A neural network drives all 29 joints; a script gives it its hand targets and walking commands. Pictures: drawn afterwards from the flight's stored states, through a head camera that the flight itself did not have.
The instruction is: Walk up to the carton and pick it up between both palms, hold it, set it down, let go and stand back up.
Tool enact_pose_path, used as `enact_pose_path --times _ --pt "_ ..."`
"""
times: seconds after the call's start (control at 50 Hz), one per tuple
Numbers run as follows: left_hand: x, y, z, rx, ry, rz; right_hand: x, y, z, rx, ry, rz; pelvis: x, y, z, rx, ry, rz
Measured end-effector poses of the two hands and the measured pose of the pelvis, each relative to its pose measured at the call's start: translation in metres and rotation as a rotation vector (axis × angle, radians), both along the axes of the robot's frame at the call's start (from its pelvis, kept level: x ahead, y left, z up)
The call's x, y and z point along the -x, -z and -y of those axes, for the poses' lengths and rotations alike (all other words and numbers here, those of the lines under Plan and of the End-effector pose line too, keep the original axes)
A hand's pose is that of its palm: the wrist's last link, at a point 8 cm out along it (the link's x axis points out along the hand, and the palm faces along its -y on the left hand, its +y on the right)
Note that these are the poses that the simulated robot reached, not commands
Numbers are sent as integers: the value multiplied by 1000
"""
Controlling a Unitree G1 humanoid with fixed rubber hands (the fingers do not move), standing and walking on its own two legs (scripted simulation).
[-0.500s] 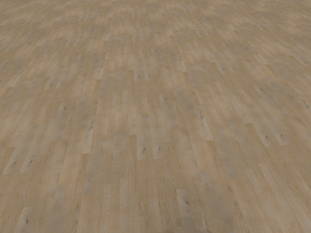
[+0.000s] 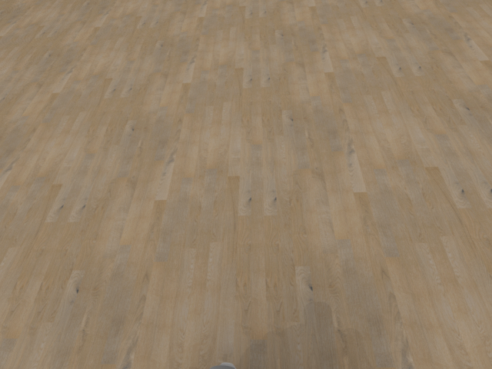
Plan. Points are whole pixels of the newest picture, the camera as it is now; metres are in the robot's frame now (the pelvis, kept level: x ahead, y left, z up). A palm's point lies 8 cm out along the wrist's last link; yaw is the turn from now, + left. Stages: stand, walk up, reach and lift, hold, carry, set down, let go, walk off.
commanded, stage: walk up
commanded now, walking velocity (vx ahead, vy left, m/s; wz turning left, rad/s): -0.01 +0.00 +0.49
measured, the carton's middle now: out of the picture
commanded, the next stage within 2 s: none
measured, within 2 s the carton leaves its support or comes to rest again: neither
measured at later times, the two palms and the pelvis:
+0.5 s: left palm out of the picture -0.13 +0.20 -0.13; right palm (378, 368) +0.14 -0.18 -0.13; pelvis -0.03 +0.00 +0.01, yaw +19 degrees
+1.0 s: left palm out of the picture -0.13 +0.33 -0.12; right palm out of the picture +0.03 -0.16 -0.09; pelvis -0.09 +0.06 +0.02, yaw +31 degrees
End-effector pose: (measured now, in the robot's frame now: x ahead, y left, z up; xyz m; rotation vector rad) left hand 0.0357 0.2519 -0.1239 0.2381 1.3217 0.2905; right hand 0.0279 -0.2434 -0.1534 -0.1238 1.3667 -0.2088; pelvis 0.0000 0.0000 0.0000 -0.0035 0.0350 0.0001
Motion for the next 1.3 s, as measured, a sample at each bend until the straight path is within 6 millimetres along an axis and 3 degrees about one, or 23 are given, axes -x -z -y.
enact_pose_path --times 0.1,0.16,0.22,0.32,0.42,0.58,0.66,0.8,0.9,1.0,1.12,1.2,1.3 --pt "34 -18 25 3 -92 1 -47 -14 19 0 -107 71 1 -14 17 -60 -76 -5" --pt "52 -25 41 17 -116 -10 -75 -21 22 -23 -155 131 0 -20 22 -75 -104 -7" --pt "65 -27 53 37 -150 -1 -91 -20 17 -49 -190 158 2 -20 24 -72 -146 -1" --pt "90 -22 63 65 -207 12 -99 -15 -7 -91 -268 130 9 -18 22 -52 -206 6" --pt "128 -11 63 97 -284 -17 -104 -18 -37 -96 -373 108 21 -14 14 -29 -268 13" --pt "199 23 31 152 -415 -74 -126 -31 -94 -28 -525 194 46 2 -18 13 -375 22" --pt "211 27 3 166 -428 -81 -117 -46 -107 18 -530 247 57 -1 -38 25 -405 47" --pt "176 6 -55 120 -404 73 -63 -64 -102 82 -523 141 75 -22 -59 74 -462 56" --pt "163 0 -78 92 -410 157 -25 -64 -95 89 -534 64 85 -24 -62 69 -498 53" --pt "169 -2 -78 78 -422 165 -2 -60 -87 80 -536 32 93 -22 -60 50 -541 42" --pt "183 -10 -69 46 -458 182 7 -52 -79 60 -575 18 103 -20 -48 31 -601 34" --pt "194 -15 -57 23 -496 204 1 -49 -70 50 -615 22 109 -20 -34 26 -641 29" --pt "210 -19 -32 5 -553 218 -24 -47 -55 50 -672 54 112 -20 -10 25 -690 21"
